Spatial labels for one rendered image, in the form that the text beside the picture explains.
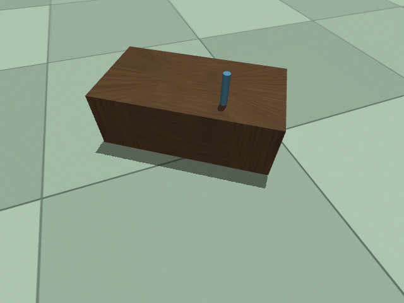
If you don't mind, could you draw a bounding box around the can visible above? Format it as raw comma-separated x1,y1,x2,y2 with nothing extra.
220,71,231,106

